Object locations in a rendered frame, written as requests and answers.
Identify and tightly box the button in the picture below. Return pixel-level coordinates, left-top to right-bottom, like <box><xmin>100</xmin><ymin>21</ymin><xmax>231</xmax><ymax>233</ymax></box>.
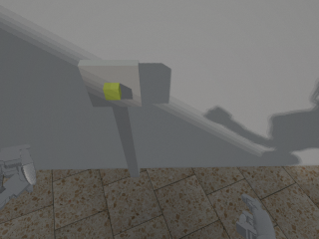
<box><xmin>103</xmin><ymin>83</ymin><xmax>122</xmax><ymax>101</ymax></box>

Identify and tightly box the right robot hand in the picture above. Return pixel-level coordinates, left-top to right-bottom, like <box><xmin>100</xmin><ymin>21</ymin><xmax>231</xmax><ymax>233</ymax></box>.
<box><xmin>236</xmin><ymin>193</ymin><xmax>276</xmax><ymax>239</ymax></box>

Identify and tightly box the left robot hand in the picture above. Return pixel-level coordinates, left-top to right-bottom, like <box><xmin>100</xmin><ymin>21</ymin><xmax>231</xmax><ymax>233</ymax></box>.
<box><xmin>0</xmin><ymin>143</ymin><xmax>37</xmax><ymax>210</ymax></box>

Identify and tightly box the panel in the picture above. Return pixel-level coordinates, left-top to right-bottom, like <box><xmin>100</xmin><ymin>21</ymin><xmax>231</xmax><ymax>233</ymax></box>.
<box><xmin>78</xmin><ymin>60</ymin><xmax>143</xmax><ymax>177</ymax></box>

